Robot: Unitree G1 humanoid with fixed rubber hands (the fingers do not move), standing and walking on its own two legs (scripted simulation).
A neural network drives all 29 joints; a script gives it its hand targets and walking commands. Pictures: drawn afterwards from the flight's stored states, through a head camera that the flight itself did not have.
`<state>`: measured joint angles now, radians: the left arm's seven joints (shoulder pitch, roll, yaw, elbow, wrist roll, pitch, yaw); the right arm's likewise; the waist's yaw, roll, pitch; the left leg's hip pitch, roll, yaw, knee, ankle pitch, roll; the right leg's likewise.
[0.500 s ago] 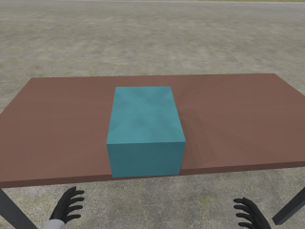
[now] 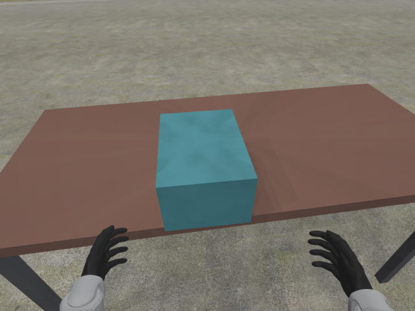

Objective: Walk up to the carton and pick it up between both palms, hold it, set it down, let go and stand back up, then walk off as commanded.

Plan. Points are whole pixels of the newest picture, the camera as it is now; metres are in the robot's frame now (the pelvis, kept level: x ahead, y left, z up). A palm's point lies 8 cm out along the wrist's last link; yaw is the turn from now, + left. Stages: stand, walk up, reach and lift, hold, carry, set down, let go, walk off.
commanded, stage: reach and lift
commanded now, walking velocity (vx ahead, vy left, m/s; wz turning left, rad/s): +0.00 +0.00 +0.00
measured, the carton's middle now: (201, 163) +0.51 +0.04 +0.02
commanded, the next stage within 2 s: none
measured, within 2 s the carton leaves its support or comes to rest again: neither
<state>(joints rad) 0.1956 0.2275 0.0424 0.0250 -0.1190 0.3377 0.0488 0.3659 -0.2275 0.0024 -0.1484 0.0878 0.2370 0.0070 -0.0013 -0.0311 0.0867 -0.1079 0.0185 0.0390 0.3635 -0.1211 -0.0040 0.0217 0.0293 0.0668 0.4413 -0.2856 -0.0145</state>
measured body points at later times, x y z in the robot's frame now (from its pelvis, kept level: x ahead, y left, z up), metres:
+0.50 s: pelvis -0.01 +0.00 +0.00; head -0.05 +0.00 +0.45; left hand +0.29 +0.20 +0.10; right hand +0.25 -0.20 +0.10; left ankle +0.10 +0.13 -0.74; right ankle +0.00 -0.10 -0.74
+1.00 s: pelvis +0.04 +0.00 +0.00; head +0.09 +0.02 +0.45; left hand +0.38 +0.20 +0.05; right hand +0.37 -0.19 +0.07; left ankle +0.10 +0.13 -0.74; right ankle +0.00 -0.10 -0.74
